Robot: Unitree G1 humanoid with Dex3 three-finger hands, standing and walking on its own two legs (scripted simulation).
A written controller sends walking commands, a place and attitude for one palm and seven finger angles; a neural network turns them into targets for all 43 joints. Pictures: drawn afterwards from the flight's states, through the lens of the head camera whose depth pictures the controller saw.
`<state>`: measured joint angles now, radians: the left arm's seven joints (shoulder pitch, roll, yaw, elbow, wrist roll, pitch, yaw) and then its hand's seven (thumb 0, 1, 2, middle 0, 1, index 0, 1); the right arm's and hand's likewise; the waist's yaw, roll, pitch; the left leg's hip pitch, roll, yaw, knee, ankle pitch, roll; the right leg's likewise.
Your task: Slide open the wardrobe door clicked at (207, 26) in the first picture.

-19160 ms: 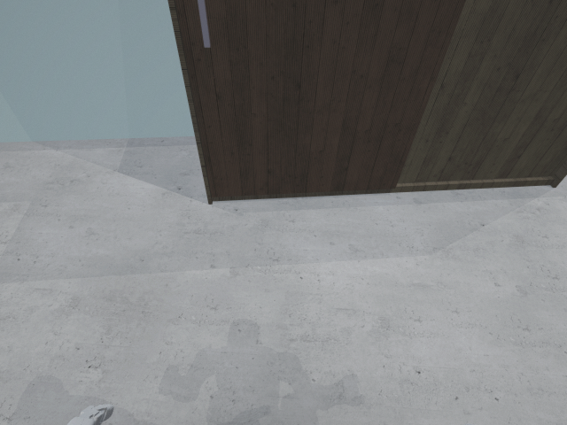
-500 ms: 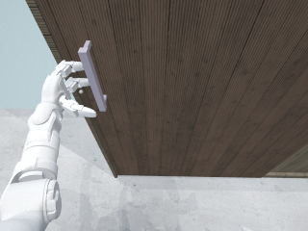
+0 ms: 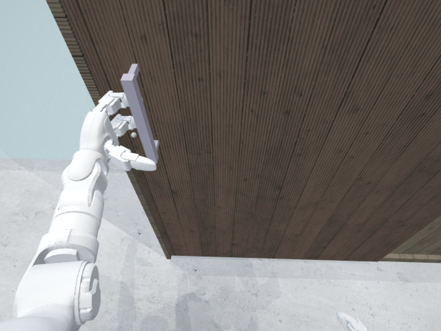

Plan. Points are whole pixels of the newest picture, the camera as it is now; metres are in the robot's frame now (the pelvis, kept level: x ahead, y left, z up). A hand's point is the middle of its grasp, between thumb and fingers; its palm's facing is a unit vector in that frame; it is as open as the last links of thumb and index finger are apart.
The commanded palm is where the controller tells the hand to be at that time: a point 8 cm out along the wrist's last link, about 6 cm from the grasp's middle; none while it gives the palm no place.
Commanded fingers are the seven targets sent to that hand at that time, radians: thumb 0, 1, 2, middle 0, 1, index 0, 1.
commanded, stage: slide the fingers in behind the handle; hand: left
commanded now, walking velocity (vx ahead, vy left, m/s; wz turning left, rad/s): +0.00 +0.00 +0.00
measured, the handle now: (144, 118) +0.48 +0.16 +0.12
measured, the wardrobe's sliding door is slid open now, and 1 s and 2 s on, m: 0.00 0.00 0.00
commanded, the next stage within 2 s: grip the handle and tug to test in 1.74 s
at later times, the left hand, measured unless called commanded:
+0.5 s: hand (139, 139) +0.42 +0.16 +0.13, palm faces -0.03 -1.00 -0.03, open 14.0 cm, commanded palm +0.40 +0.20 +0.13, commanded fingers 0.00 -0.50 0.30 -0.30 -1.20 -0.30 -1.20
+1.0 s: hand (148, 136) +0.43 +0.14 +0.13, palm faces -0.02 -1.00 -0.03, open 13.9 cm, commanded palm +0.40 +0.19 +0.13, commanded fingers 0.00 -0.50 0.30 -0.30 -1.20 -0.30 -1.20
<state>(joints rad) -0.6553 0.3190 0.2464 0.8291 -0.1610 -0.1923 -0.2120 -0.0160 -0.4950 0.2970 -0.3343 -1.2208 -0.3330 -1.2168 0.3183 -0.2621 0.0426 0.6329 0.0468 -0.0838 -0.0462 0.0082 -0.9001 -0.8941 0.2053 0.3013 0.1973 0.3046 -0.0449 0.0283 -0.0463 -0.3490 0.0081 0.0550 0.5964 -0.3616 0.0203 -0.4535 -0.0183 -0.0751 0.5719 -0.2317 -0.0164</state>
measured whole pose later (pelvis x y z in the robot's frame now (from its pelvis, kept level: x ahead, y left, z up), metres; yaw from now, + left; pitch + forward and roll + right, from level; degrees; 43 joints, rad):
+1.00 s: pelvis -0.01 -0.01 +0.00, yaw +0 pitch +6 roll +0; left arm -0.67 0.27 0.21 0.82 -0.15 -0.20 -0.15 -0.02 -0.50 0.30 -0.32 -1.22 -0.30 -1.21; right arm 0.33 -0.26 0.03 0.66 0.04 -0.09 -0.03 0.01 -0.90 -0.89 0.20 0.30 0.20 0.30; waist -0.04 0.02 -0.04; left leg -0.36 0.01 0.05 0.60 -0.35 0.01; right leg -0.46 -0.02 -0.08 0.57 -0.22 -0.02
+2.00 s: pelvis +0.00 +0.00 +0.00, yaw +0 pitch +6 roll +0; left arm -0.66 0.23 0.17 0.78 -0.14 -0.18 -0.10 -0.02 -0.41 0.33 -0.32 -1.22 -0.29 -1.22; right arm 0.32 -0.25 0.03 0.65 0.03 -0.09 -0.02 0.01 -0.90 -0.89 0.20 0.30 0.20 0.30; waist -0.04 0.02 -0.05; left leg -0.35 0.00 0.06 0.59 -0.35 0.02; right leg -0.45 -0.02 -0.07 0.57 -0.22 -0.02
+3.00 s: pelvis +0.01 +0.00 +0.00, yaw +0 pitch +6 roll +0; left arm -0.60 0.21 0.16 0.68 -0.14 -0.13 -0.11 0.01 0.76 0.83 -0.41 -1.40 -0.38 -1.40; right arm 0.30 -0.25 0.03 0.64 0.03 -0.07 -0.02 0.01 -0.90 -0.89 0.20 0.30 0.20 0.30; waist -0.02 0.03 -0.05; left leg -0.32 0.00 0.05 0.57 -0.36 0.02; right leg -0.43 -0.02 -0.07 0.55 -0.23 -0.01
